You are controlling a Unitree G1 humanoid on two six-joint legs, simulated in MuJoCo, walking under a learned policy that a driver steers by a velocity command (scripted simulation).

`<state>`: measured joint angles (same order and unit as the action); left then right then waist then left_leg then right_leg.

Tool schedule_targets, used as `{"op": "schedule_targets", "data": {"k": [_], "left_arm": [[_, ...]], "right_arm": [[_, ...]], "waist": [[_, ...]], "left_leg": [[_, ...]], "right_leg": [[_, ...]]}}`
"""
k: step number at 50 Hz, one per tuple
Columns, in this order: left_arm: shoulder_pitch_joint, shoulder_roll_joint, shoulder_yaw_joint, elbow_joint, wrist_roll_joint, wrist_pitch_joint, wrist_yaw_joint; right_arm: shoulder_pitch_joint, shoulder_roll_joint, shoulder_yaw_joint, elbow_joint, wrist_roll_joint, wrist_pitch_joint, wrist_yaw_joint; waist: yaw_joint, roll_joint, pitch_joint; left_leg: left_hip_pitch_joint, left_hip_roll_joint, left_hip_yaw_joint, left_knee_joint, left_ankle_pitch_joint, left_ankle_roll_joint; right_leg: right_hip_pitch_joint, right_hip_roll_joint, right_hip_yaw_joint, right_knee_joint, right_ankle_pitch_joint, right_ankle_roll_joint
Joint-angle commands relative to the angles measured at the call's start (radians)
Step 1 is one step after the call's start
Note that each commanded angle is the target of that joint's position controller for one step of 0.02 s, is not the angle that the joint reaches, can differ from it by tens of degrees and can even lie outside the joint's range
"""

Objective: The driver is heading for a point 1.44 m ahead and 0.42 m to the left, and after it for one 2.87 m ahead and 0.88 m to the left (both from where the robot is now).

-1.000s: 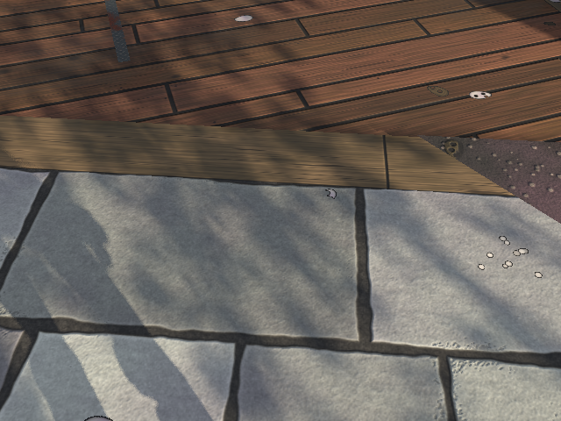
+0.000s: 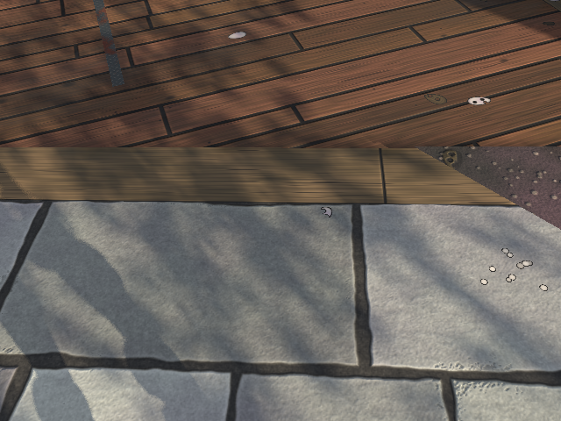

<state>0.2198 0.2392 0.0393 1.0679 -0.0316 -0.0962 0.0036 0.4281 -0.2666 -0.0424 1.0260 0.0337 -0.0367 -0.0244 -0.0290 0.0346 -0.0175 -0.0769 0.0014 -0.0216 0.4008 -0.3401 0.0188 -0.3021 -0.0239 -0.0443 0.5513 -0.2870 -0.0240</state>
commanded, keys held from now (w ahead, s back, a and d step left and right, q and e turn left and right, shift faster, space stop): w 0.68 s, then w+q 0.32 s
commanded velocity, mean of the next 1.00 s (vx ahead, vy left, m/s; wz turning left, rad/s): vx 0.47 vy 0.00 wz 0.09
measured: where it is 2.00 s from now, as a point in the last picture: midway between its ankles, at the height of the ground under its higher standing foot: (243, 247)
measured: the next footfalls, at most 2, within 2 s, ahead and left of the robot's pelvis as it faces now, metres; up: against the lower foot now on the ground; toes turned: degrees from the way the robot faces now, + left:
right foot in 0.02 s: +0.06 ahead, -0.11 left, +0.00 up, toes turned -2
left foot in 0.50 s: +0.44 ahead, +0.10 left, +0.00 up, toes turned +2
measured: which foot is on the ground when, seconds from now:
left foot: down 0.00-0.02, up 0.04-0.48, down 0.50-1.00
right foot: up 0.00-0.00, down 0.02-0.52, up 0.54-1.00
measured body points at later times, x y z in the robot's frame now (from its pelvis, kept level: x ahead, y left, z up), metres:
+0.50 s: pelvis +0.24 -0.01 -0.02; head +0.28 -0.01 +0.43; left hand +0.13 +0.24 -0.15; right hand +0.48 -0.22 -0.11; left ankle +0.40 +0.09 -0.74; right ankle +0.02 -0.11 -0.74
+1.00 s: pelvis +0.53 -0.02 +0.00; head +0.56 -0.02 +0.45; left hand +0.74 +0.23 -0.09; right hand +0.50 -0.30 -0.14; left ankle +0.40 +0.10 -0.74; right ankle +0.69 -0.14 -0.73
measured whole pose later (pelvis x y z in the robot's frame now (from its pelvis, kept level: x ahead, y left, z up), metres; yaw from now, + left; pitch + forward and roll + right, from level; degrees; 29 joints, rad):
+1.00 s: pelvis +0.53 -0.02 +0.00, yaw +6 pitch +2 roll +2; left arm -0.01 0.25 0.04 0.82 -0.02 -0.12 -0.01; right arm 0.43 -0.26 -0.06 0.97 0.03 -0.07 -0.01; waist -0.10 -0.04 0.02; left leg 0.00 -0.05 -0.06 0.31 -0.34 0.01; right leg -0.50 -0.05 0.05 0.46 0.00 0.01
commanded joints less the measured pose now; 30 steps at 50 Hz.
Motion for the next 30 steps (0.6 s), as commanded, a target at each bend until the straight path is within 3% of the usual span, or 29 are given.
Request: {"op": "schedule_targets", "data": {"k": [1, 2, 3, 4, 6, 8, 11, 14, 17, 20, 22, 23, 24, 25, 26, 27, 28, 29, 30], "left_arm": [[0.312, 0.137, 0.044, 0.053, 0.003, 0.000, 0.010], [0.426, 0.260, 0.065, 0.061, 0.018, -0.008, -0.001], [0.347, 0.199, 0.044, 0.055, 0.031, -0.025, -0.009], [0.240, 0.140, 0.026, 0.015, 0.025, -0.037, -0.016], [0.123, 0.100, 0.007, -0.030, 0.024, -0.036, -0.029], [0.157, 0.070, -0.004, -0.024, 0.032, -0.024, -0.025], [0.229, 0.099, -0.001, -0.010, 0.036, -0.015, -0.008], [0.236, 0.115, -0.001, -0.025, 0.036, -0.005, 0.008], [0.289, 0.125, 0.002, -0.019, 0.027, -0.002, 0.015], [0.313, 0.127, 0.008, -0.010, 0.018, 0.007, 0.017], [0.290, 0.143, 0.017, -0.018, 0.020, 0.016, 0.020], [0.274, 0.158, 0.023, -0.026, 0.024, 0.021, 0.021], [0.257, 0.170, 0.028, -0.033, 0.031, 0.030, 0.021], [0.235, 0.162, 0.024, -0.045, 0.037, 0.038, 0.019], [0.238, 0.131, 0.009, -0.073, 0.050, 0.037, 0.015], [0.390, -0.037, -0.034, -0.070, 0.040, 0.013, -0.003], [0.318, 0.062, -0.013, -0.063, 0.012, -0.019, -0.011], [0.208, 0.123, 0.005, -0.107, -0.016, -0.037, -0.013], [0.140, 0.135, 0.007, -0.127, -0.017, -0.045, -0.005]], "right_arm": [[-0.099, -0.049, 0.007, -0.088, -0.013, -0.022, 0.013], [-0.094, 0.018, 0.020, -0.134, -0.014, -0.045, 0.012], [-0.103, -0.042, 0.007, -0.141, 0.012, -0.061, 0.013], [-0.131, -0.078, 0.000, -0.152, 0.024, -0.072, 0.021], [-0.136, -0.097, -0.014, -0.138, 0.000, -0.079, 0.023], [-0.144, -0.089, -0.020, -0.133, -0.009, -0.069, 0.033], [-0.228, -0.052, -0.014, -0.165, -0.016, -0.054, 0.038], [-0.377, -0.026, -0.002, -0.224, -0.014, -0.056, 0.039], [-0.483, -0.018, 0.007, -0.259, -0.008, -0.060, 0.051], [-0.547, -0.026, 0.009, -0.292, -0.004, -0.068, 0.068], [-0.530, -0.051, 0.000, -0.299, -0.005, -0.075, 0.078], [-0.482, -0.076, -0.011, -0.289, -0.006, -0.076, 0.077], [-0.382, -0.110, -0.029, -0.264, -0.005, -0.075, 0.073], [-0.208, -0.152, -0.053, -0.212, -0.001, -0.071, 0.065], [-0.025, -0.217, -0.071, -0.171, -0.015, -0.064, 0.053], [0.041, -0.263, -0.078, -0.141, -0.033, -0.061, 0.060], [0.007, -0.168, -0.053, -0.140, -0.027, -0.061, 0.060], [-0.094, -0.133, -0.042, -0.154, -0.022, -0.066, 0.056], [-0.186, -0.109, -0.033, -0.173, -0.025, -0.072, 0.057]], "waist": [[0.173, -0.161, 0.040], [0.171, -0.368, -0.019], [0.127, -0.227, 0.040], [0.092, -0.158, 0.119], [0.046, -0.115, 0.134], [0.042, -0.134, 0.117], [0.057, -0.103, 0.117], [0.083, -0.094, 0.139], [0.111, -0.100, 0.159], [0.101, -0.103, 0.175], [0.062, -0.114, 0.140], [0.028, -0.137, 0.090], [-0.028, -0.161, 0.013], [-0.113, -0.159, -0.091], [-0.166, -0.069, -0.231], [-0.071, 0.220, -0.401], [-0.104, 0.152, -0.353], [-0.079, 0.120, -0.169], [-0.045, 0.002, -0.085]], "left_leg": [[-0.448, 0.034, -0.001, 0.302, -0.021, 0.070], [-0.666, -0.074, 0.025, 0.613, -0.209, 0.040], [-0.742, -0.010, -0.082, 0.797, -0.190, 0.060], [-0.789, 0.044, -0.100, 0.834, -0.077, 0.084], [-0.734, 0.107, -0.070, 0.756, 0.092, 0.081], [-0.658, 0.126, -0.029, 0.685, 0.174, 0.058], [-0.694, 0.125, 0.009, 0.595, 0.246, 0.013], [-0.664, 0.103, 0.038, 0.376, 0.347, -0.007], [-0.611, 0.070, 0.067, 0.227, 0.414, 0.000], [-0.612, 0.058, 0.054, 0.147, 0.398, 0.033], [-0.553, 0.036, 0.059, 0.118, 0.347, 0.063], [-0.471, 0.008, 0.074, 0.125, 0.311, 0.079], [-0.338, -0.028, 0.096, 0.136, 0.280, 0.100], [-0.106, -0.042, 0.105, 0.121, 0.304, 0.129], [0.234, 0.139, -0.105, 0.156, 0.274, 0.190], [0.547, 0.389, -0.640, 0.017, 0.014, 0.368], [0.501, 0.370, -0.747, -0.102, -0.048, 0.338], [0.345, 0.344, -0.578, -0.122, 0.016, 0.289], [0.172, 0.311, -0.443, -0.152, 0.142, 0.262]], "right_leg": [[0.413, -0.143, 0.241, -0.216, -0.080, -0.060], [0.521, -0.366, 0.713, -0.380, -0.268, -0.215], [0.442, -0.407, 0.804, -0.412, -0.412, -0.255], [0.373, -0.366, 0.680, -0.414, -0.386, -0.219], [0.303, -0.261, 0.438, -0.424, -0.118, -0.152], [0.274, -0.187, 0.273, -0.428, 0.117, -0.118], [0.286, -0.173, 0.192, -0.431, 0.360, -0.144], [0.252, -0.150, 0.134, -0.454, 0.405, -0.142], [0.269, -0.158, 0.111, -0.473, 0.387, -0.142], [0.364, -0.201, 0.102, -0.441, 0.450, -0.143], [0.430, -0.223, 0.091, -0.372, 0.619, -0.129], [0.455, -0.227, 0.086, -0.305, 0.794, -0.119], [0.464, -0.218, 0.075, -0.181, 0.974, -0.108], [0.396, -0.175, 0.045, 0.024, 1.021, -0.082], [0.143, -0.123, 0.029, 0.331, 0.714, -0.059], [-0.233, 0.092, 0.070, 0.704, -0.126, 0.000], [-0.341, 0.066, 0.198, 0.836, -0.262, -0.022], [-0.416, 0.012, 0.169, 0.854, -0.197, -0.036], [-0.377, -0.044, 0.148, 0.804, -0.099, -0.040]]}}
Keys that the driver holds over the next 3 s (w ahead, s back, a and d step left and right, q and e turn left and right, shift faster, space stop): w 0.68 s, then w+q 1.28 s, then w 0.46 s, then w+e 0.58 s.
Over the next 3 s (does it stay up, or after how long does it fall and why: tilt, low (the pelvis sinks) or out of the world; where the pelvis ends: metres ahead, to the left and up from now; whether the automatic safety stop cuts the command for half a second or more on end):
stays up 1.45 0.53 -0.01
